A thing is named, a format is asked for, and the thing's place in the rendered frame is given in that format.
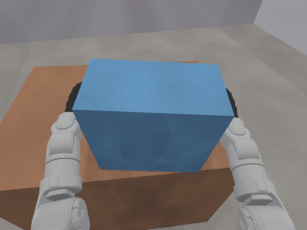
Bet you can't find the robot left hand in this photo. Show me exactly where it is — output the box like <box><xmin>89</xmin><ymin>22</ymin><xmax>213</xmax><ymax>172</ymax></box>
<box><xmin>64</xmin><ymin>81</ymin><xmax>83</xmax><ymax>112</ymax></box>

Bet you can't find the robot right forearm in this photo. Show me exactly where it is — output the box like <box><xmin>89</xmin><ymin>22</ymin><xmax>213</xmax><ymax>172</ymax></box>
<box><xmin>220</xmin><ymin>117</ymin><xmax>295</xmax><ymax>229</ymax></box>

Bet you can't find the pedestal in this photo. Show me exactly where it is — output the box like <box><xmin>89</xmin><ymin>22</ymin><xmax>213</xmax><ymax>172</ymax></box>
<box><xmin>0</xmin><ymin>60</ymin><xmax>235</xmax><ymax>230</ymax></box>

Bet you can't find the robot left forearm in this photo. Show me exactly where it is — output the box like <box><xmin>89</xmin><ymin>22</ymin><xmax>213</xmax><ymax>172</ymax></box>
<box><xmin>31</xmin><ymin>111</ymin><xmax>83</xmax><ymax>230</ymax></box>

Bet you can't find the robot right hand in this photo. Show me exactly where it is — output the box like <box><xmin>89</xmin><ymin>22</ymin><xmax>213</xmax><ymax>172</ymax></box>
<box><xmin>226</xmin><ymin>88</ymin><xmax>239</xmax><ymax>118</ymax></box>

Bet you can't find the carton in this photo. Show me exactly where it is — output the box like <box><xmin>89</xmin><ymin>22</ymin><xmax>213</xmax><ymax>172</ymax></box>
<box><xmin>72</xmin><ymin>58</ymin><xmax>235</xmax><ymax>173</ymax></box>

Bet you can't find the left robot upper arm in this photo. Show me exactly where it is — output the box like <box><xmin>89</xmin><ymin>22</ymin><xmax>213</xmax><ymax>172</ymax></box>
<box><xmin>32</xmin><ymin>196</ymin><xmax>90</xmax><ymax>230</ymax></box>

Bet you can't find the right robot upper arm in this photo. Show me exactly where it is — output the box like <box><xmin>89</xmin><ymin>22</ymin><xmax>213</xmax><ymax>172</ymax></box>
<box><xmin>236</xmin><ymin>205</ymin><xmax>295</xmax><ymax>230</ymax></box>

